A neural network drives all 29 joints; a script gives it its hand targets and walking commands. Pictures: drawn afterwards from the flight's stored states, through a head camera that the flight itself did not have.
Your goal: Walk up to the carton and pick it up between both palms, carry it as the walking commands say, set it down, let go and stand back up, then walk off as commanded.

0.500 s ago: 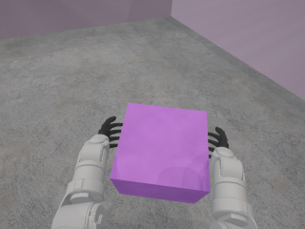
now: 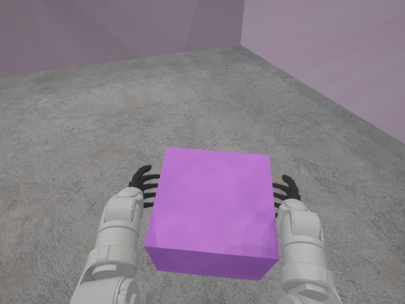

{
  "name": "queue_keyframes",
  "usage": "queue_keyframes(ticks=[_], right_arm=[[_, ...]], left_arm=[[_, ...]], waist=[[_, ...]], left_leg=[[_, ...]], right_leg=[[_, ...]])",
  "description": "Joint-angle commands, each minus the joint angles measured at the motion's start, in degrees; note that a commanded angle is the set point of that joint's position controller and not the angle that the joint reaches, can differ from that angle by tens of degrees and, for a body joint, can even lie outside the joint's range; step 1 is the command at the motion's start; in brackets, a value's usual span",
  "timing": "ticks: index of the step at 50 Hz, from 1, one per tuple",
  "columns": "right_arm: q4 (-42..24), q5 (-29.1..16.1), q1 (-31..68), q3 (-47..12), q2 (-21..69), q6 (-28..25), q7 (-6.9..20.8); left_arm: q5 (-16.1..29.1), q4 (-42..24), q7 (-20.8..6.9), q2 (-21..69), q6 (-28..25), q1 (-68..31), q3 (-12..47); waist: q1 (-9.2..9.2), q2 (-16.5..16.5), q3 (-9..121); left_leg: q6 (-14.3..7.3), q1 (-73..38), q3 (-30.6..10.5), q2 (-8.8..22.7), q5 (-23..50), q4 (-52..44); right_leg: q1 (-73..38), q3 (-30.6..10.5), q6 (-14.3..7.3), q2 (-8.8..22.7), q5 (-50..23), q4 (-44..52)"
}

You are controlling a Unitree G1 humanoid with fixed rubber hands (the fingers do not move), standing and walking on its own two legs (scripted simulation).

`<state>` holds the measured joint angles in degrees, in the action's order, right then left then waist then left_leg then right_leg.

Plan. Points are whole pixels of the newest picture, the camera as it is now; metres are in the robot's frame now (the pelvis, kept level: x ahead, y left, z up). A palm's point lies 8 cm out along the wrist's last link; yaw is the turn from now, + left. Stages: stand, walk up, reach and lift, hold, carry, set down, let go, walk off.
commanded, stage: reach and lift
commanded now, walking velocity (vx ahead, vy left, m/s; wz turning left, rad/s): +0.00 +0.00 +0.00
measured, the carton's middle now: (212, 213) +0.33 +0.00 -0.01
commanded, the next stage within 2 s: hold in 1.32 s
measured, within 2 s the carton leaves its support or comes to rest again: neither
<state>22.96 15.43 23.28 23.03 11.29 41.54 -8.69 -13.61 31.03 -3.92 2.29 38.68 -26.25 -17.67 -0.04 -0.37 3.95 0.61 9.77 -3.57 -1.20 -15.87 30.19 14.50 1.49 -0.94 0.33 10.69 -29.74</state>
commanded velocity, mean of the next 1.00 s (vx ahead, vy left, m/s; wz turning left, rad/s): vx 0.00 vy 0.00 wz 0.00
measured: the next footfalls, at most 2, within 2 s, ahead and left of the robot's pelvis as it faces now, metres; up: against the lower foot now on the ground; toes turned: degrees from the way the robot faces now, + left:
none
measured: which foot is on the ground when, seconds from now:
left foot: down 0.00-1.00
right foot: down 0.00-1.00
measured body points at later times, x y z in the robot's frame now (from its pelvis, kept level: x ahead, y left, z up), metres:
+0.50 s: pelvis +0.01 +0.00 +0.00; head -0.04 -0.01 +0.45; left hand +0.33 +0.17 +0.05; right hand +0.32 -0.16 +0.05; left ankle +0.01 +0.13 -0.73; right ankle +0.06 -0.11 -0.73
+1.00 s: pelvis +0.00 +0.00 +0.00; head -0.05 -0.01 +0.45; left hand +0.31 +0.17 +0.05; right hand +0.31 -0.16 +0.05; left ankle +0.01 +0.13 -0.73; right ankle +0.06 -0.11 -0.73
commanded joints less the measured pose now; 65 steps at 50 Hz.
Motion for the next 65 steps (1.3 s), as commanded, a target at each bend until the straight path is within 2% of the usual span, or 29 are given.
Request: queue_keyframes(ticks=[1, 3, 4, 10, 11, 13, 14, 16, 18, 19, 20, 22, 28, 30, 33, 34, 35, 36, 39, 40, 47, 49, 54, 56, 58, 59, 63, 64, 65], right_arm=[[3.66, -13.89, 35.63, -34.05, 52.41, 0.3, 25.92], [3.98, -13.49, 37.14, -33.75, 51.88, 0.0, 25.83], [2.64, -14.16, 37.54, -35.02, 52.22, 0.19, 25.89], [1.35, -15.2, 36.27, -36.6, 52.64, -0.1, 25.23], [0.25, -15.17, 37.51, -37.34, 52.29, -0.3, 25.17], [-0.16, -15.45, 37.75, -37.45, 52.6, -0.5, 24.88], [0.99, -14.94, 35.86, -36.43, 51.78, -0.65, 24.8], [2.57, -14.76, 34.25, -35.41, 52.15, -0.07, 25.09], [3.54, -14.71, 31.7, -35.55, 51.78, -0.02, 25.47], [1.4, -15.22, 33.01, -36.49, 51.83, -0.19, 25.47], [1.65, -15.18, 32.96, -36.73, 51.55, -0.1, 25.47], [0.81, -15.71, 32.94, -36.75, 51.25, -0.3, 25.31], [-2.23, -16.35, 33.04, -38.59, 51.45, -0.17, 25.33], [-1.13, -15.4, 29.72, -37.52, 50.97, 0.17, 25.54], [-3.29, -15.3, 28.1, -38.56, 51.4, 0.29, 25.33], [-2.68, -15.8, 28.34, -38.88, 51.63, 0.59, 25.43], [-2.49, -15.22, 26.55, -38.57, 51.38, 0.7, 25.35], [-2.5, -15.55, 28.47, -39.39, 51.76, 0.31, 25.48], [-3.86, -16.3, 26.81, -40.3, 52.11, 0.57, 25.67], [-3.66, -15.31, 25.24, -39.91, 52.51, 0.85, 25.46], [-8.97, -17.85, 27.81, -44.03, 54.32, 0.67, 24.76], [-8.28, -16.93, 25.53, -43.23, 53.02, 1.09, 24.71], [-6.13, -15.26, 22.92, -39.99, 51.23, 1.72, 24.42], [-7.88, -15.69, 23.09, -41.44, 51.51, 1.35, 24.62], [-8.66, -17.19, 22.5, -43.09, 52.32, 1.54, 25.03], [-9.79, -17.07, 21.72, -43.63, 52.05, 1.53, 24.96], [-8.35, -16.55, 20.46, -42.36, 51.57, 2.62, 24.92], [-9.69, -17.53, 20.34, -44.02, 52.66, 2.28, 25.04], [-10.17, -17.06, 20.8, -44.12, 52.34, 2.21, 24.98]], left_arm=[[12.29, -3.49, -15.86, 59.67, -1.7, -35.38, 25.3], [11.59, -1.78, -16.11, 58.54, -1.87, -35.71, 23.84], [12.04, -2.39, -15.98, 58.54, -1.76, -34.88, 23.99], [13.0, -4.64, -16.22, 57.85, -1.6, -34.02, 25.99], [12.85, -3.02, -16.34, 58.09, -1.49, -32.34, 24.78], [13.02, -3.7, -16.49, 57.98, -1.54, -32.68, 25.65], [12.9, -3.94, -16.61, 58.11, -1.46, -33.11, 26.48], [12.45, -5.3, -16.05, 57.36, -1.31, -32.13, 25.77], [13.58, -7.45, -15.7, 58.13, -1.1, -33.38, 28.46], [13.47, -7.74, -15.65, 57.87, -0.98, -33.26, 28.26], [13.92, -8.46, -15.4, 57.98, -1.18, -33.48, 28.48], [13.68, -7.93, -15.19, 58.35, -0.74, -31.88, 28.82], [13.86, -9.29, -14.86, 58.84, -0.61, -29.52, 29.02], [13.06, -8.49, -14.86, 59.15, 0.07, -27.59, 29.19], [13.18, -10.61, -14.12, 59.76, 0.39, -25.7, 29.84], [12.86, -10.54, -14.42, 58.64, 0.42, -25.42, 29.83], [13.52, -11.74, -14.43, 58.45, 0.59, -26.33, 30.89], [14.13, -13.53, -14.36, 58.12, -0.38, -28.34, 31.67], [14.36, -15.03, -14.1, 58.11, 0.39, -28.27, 33.03], [14.45, -14.62, -14.16, 58.54, 0.77, -27.21, 32.54], [14.8, -16.78, -14.26, 57.03, 0.25, -26.45, 32.96], [14.72, -17.04, -14.31, 56.69, 0.54, -25.51, 33.56], [13.83, -15.44, -14.09, 57.35, 1.81, -23.73, 32.86], [14.36, -16.4, -14.06, 57.51, 1.33, -23.3, 33.8], [14.96, -18.66, -14.01, 57.83, 1.3, -24.15, 35.29], [15.8, -20.49, -13.88, 58.39, 1.26, -23.95, 36.26], [14.27, -18.21, -13.26, 56.24, 2.32, -21.5, 33.64], [14.02, -19.21, -13.36, 56.73, 2.15, -22.01, 34.47], [14.64, -19.73, -13.32, 56.79, 2.06, -21.77, 35.0]], waist=[[-0.12, 0.57, 12.01], [-0.75, 0.35, 10.25], [-0.82, -2.94, 10.82], [-1.42, -0.45, 13.35], [-1.68, -3.27, 14.04], [-1.62, -1.77, 13.93], [-0.8, 2.36, 14.22], [-0.96, 0.68, 12.11], [0.11, 2.77, 13.19], [-0.42, 3.08, 13.0], [-0.11, -0.14, 14.27], [-0.35, 2.07, 13.99], [-0.56, -0.13, 14.48], [-0.09, 3.28, 12.45], [-0.55, 2.58, 14.11], [-0.48, 0.99, 13.33], [0.48, 2.77, 11.83], [0.61, -0.03, 13.8], [0.25, 2.97, 11.2], [0.81, 1.01, 10.6], [-1.46, -0.7, 13.27], [0.42, -1.53, 11.46], [1.18, 1.83, 7.99], [0.78, 0.36, 9.58], [0.25, 3.8, 10.58], [1.4, 1.27, 11.28], [-0.34, 0.72, 8.04], [-0.48, 3.31, 8.2], [0.1, 1.1, 8.41]], left_leg=[[-1.35, 5.57, -1.19, -3.43, 2.01, -11.64], [-1.75, 6.64, -1.05, -3.61, -0.43, -11.77], [-1.95, 5.12, -1.15, -3.48, 1.26, -12.03], [-1.82, 3.08, -0.78, -4.0, 5.97, -11.14], [-1.99, 2.14, -0.67, -3.96, 6.03, -11.17], [-1.62, 2.99, -0.79, -4.05, 6.99, -11.11], [-1.3, 3.01, -0.96, -4.34, 7.01, -11.1], [-1.54, 2.88, -1.11, -3.9, 6.65, -11.57], [-0.8, 1.63, -0.76, -3.84, 9.28, -11.94], [-0.97, 1.41, -0.62, -4.26, 8.99, -11.61], [-1.09, 1.27, -0.87, -3.76, 9.25, -12.32], [-0.88, 1.15, -1.13, -3.8, 10.5, -11.8], [-1.34, 0.65, -1.45, -3.79, 8.49, -11.82], [-0.89, 1.46, -1.31, -3.93, 9.48, -12.3], [-0.79, -0.81, -1.11, -4.09, 12.62, -12.15], [-1.11, 0.52, -1.52, -4.07, 10.1, -12.37], [-0.87, 1.07, -1.09, -4.1, 11.36, -12.53], [-0.92, -0.59, -1.63, -3.87, 10.31, -12.22], [-0.98, 1.5, -0.9, -4.07, 9.45, -12.38], [-1.19, 1.8, -1.15, -3.99, 8.56, -12.62], [-2.49, 2.95, -1.0, -4.6, 5.2, -11.19], [-2.31, 3.23, -1.35, -4.32, 4.83, -12.31], [-2.06, 3.92, -1.12, -4.26, 0.21, -13.24], [-2.36, 4.05, -1.41, -3.85, 0.29, -13.41], [-2.19, 5.57, -1.13, -3.98, 2.67, -13.48], [-1.87, 3.16, -1.43, -3.8, 4.36, -13.41], [-2.38, 3.8, -0.83, -4.29, 2.77, -13.14], [-2.39, 4.8, -0.8, -4.72, 2.84, -12.84], [-2.32, 3.99, -0.48, -4.29, 3.25, -12.74]], right_leg=[[-20.14, -4.97, 1.95, -5.32, -2.13, 7.75], [-19.66, -5.48, 2.09, -5.01, 0.3, 8.09], [-20.0, -4.82, 2.23, -5.3, -1.14, 8.55], [-20.5, -6.02, 2.43, -4.46, -5.34, 8.69], [-20.72, -5.69, 2.76, -4.65, -5.22, 9.14], [-21.54, -5.54, 2.89, -4.66, -6.46, 8.82], [-20.68, -6.05, 2.32, -4.17, -7.14, 8.64], [-20.61, -5.67, 2.5, -4.26, -6.82, 8.98], [-20.02, -4.68, 2.0, -5.1, -8.85, 8.43], [-20.35, -5.06, 2.03, -4.95, -8.66, 8.72], [-21.31, -4.43, 2.22, -5.47, -9.02, 8.65], [-20.95, -4.86, 1.98, -5.15, -10.03, 8.44], [-21.23, -4.68, 2.04, -5.18, -8.48, 8.57], [-20.92, -4.85, 1.94, -4.57, -10.17, 8.92], [-21.76, -4.53, 1.61, -5.51, -12.09, 8.7], [-22.33, -4.87, 2.27, -4.96, -10.84, 9.11], [-21.65, -4.81, 1.91, -5.14, -12.05, 8.98], [-20.7, -4.64, 2.1, -5.18, -10.44, 9.12], [-21.87, -4.91, 1.77, -5.22, -10.76, 8.62], [-21.18, -4.7, 1.87, -5.21, -10.1, 8.8], [-22.58, -6.98, 2.35, -4.1, -5.42, 9.09], [-21.27, -5.72, 2.12, -4.73, -6.24, 8.97], [-21.02, -5.48, 1.59, -4.65, -1.84, 9.54], [-21.7, -5.25, 1.63, -4.94, -1.75, 9.29], [-23.59, -5.22, 1.53, -5.09, -5.5, 8.43], [-22.46, -4.45, 1.43, -5.55, -6.92, 8.61], [-20.97, -5.33, 1.52, -5.0, -3.91, 9.59], [-21.77, -5.97, 1.34, -4.85, -5.03, 8.99], [-21.06, -5.62, 1.53, -4.94, -4.97, 9.05]])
